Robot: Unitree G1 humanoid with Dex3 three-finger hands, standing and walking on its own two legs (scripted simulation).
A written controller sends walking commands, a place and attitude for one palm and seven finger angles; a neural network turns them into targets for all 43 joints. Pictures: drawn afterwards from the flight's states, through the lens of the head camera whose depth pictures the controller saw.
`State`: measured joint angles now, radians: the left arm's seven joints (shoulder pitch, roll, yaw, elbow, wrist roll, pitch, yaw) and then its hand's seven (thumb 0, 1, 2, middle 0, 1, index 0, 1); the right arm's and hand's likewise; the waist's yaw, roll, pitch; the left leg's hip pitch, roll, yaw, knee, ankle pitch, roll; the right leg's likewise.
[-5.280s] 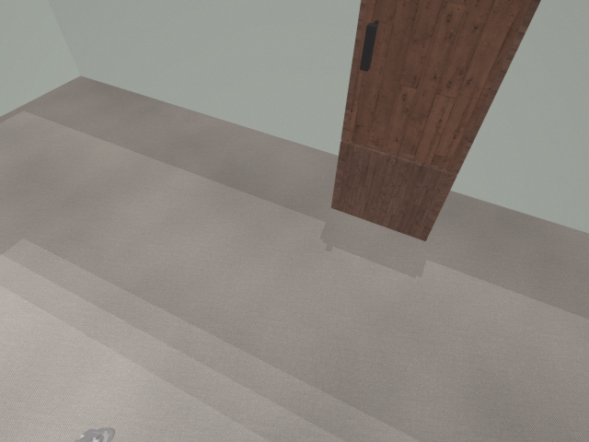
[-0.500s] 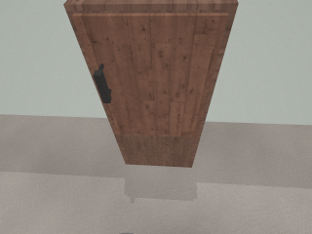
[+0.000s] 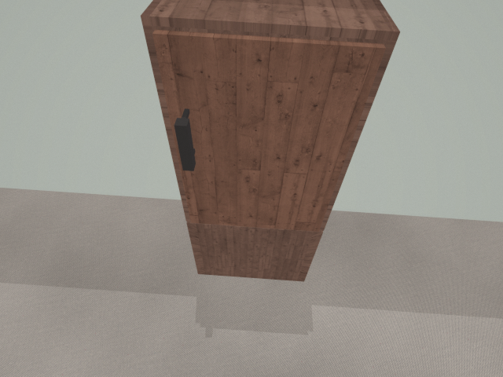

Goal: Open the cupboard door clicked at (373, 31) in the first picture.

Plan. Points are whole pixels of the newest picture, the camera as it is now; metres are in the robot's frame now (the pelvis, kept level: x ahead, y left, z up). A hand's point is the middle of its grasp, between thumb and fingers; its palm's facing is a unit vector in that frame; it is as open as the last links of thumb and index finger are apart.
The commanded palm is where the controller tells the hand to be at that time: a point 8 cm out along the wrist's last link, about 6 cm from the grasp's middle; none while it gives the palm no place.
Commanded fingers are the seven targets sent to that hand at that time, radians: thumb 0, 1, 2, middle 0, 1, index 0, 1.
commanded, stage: come to a stop and stand still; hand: left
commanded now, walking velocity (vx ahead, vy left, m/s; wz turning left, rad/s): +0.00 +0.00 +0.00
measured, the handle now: (187, 139) +0.58 +0.19 +0.02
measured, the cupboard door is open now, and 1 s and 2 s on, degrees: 0 0 0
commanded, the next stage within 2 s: look again from close up in 0.02 s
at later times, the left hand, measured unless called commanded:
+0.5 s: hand out of the picture +0.08 +0.22 -0.15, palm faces +0.04 -0.95 -0.32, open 7.4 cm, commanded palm none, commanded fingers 0.00 0.90 0.90 -0.20 -0.30 -0.20 -0.30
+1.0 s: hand out of the picture -0.02 +0.18 -0.18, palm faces +0.03 -0.97 -0.22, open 7.4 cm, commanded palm none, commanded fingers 0.00 0.90 0.90 -0.20 -0.30 -0.20 -0.30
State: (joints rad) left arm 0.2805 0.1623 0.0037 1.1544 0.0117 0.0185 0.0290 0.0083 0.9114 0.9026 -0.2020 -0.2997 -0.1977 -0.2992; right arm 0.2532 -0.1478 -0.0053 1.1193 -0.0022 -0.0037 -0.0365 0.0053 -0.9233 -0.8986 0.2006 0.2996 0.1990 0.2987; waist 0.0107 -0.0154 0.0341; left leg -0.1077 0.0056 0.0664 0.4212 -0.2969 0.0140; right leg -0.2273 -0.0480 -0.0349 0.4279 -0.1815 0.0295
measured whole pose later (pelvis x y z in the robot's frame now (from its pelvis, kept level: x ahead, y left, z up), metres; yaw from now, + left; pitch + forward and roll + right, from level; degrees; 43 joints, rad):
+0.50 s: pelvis -0.02 -0.01 -0.01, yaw +1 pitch -4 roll +0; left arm 0.18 0.30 0.02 0.97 0.02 -0.01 0.02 0.01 0.91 0.90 -0.20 -0.30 -0.20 -0.30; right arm 0.21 -0.30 -0.03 0.98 -0.02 -0.01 -0.02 0.00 -0.90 -0.90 0.20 0.30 0.20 0.30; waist -0.01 0.00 0.00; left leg -0.13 0.02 0.04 0.52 -0.32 0.00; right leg -0.23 -0.04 -0.06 0.52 -0.21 0.01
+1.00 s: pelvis -0.02 -0.02 +0.00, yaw +1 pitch -2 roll +0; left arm 0.32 0.22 -0.01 1.07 0.02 0.01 0.01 0.01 0.91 0.90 -0.20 -0.30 -0.20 -0.30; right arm 0.33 -0.22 0.01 1.10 -0.02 0.02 0.00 0.00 -0.91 -0.90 0.20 0.30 0.20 0.30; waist 0.00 -0.01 -0.01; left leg -0.14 0.03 0.04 0.48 -0.30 -0.01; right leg -0.24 -0.03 -0.06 0.47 -0.20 0.00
